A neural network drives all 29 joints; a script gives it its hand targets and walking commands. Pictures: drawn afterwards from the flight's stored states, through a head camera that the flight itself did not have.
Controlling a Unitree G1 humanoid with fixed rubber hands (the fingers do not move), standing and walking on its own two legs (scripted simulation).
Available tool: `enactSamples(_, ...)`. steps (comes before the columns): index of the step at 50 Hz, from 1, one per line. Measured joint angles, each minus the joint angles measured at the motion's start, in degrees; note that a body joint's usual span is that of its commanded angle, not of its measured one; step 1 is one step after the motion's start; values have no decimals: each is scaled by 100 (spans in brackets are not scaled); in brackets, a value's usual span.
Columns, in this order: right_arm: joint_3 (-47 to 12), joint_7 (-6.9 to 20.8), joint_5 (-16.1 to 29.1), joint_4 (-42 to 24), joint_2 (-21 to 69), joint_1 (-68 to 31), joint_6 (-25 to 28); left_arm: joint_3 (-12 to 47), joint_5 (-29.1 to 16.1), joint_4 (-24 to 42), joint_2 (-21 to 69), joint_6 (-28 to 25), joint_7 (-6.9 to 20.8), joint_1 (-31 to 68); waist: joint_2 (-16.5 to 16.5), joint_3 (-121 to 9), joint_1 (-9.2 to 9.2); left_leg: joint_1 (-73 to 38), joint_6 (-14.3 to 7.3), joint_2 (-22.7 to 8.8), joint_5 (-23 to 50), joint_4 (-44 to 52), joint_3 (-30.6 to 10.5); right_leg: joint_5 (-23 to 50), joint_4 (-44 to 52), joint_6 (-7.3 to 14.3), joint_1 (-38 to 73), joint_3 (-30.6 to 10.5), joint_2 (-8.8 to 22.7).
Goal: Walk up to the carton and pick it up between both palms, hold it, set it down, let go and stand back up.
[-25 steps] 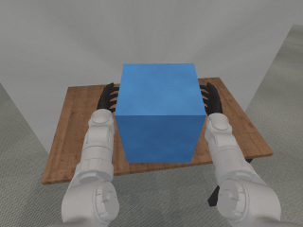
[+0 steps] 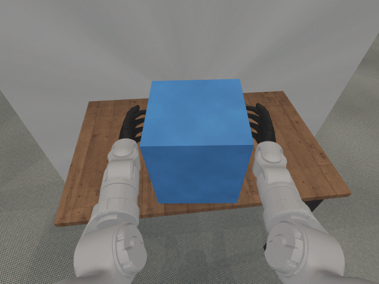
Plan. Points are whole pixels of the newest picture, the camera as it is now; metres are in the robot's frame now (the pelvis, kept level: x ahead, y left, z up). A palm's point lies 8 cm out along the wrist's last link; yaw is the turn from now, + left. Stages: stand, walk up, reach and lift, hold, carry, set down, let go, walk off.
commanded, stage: set down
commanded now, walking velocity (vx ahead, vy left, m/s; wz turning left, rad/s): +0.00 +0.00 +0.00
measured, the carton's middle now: (196, 145) +0.44 +0.05 +0.04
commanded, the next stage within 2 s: none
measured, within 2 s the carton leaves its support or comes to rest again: rests again in 0.60 s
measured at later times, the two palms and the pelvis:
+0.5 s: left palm (131, 148) +0.39 +0.20 +0.07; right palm (261, 145) +0.41 -0.10 +0.09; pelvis +0.00 +0.00 +0.00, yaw -1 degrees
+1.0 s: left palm (136, 147) +0.40 +0.19 +0.07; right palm (265, 149) +0.41 -0.11 +0.08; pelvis +0.00 +0.00 +0.00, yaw -2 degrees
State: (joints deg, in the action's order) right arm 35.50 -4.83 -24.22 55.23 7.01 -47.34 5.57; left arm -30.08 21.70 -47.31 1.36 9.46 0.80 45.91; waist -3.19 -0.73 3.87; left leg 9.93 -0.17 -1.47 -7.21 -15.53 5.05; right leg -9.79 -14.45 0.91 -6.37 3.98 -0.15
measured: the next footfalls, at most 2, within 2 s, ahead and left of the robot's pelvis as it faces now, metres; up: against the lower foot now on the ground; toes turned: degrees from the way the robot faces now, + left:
none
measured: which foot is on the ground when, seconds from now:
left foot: down 0.00-1.00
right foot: down 0.00-1.00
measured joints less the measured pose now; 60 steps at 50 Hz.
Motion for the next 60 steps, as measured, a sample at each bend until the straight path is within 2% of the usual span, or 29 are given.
enactSamples(9, -52, 70, 45, -86, -55, 118, -18, -284, 249, -54, 185, -119, 17, 8, -17, 97, 50, -74, -7, -32, -38, 19, 167, -17, -50, -10, -18, -129, -12)
enactSamples(17, -36, 94, -7, -174, 14, 206, 156, -293, 177, 24, 229, -361, 15, -157, 30, 139, 146, 140, -3, -53, -6, -9, 173, 15, -66, 7, -222, -102, -24)
enactSamples(29, 193, 107, -361, -238, 173, 166, 221, -434, 268, -184, 137, -574, 124, -113, 16, 34, 86, 205, -2, -20, 51, 69, 117, -8, -72, 9, -292, -1, 12)
enactSamples(47, 281, 198, -403, -442, 196, 283, 266, -653, 514, -32, 342, -714, 114, -49, 4, 189, 131, 188, -16, -54, 20, 56, 250, 17, -54, -1, -300, -75, -1)
enactSamples(60, 281, 220, -482, -677, 287, 423, 353, -776, 617, 131, 452, -910, 215, -76, -17, 254, 128, 226, -19, -58, 17, 62, 285, -3, -83, -3, -359, -70, 8)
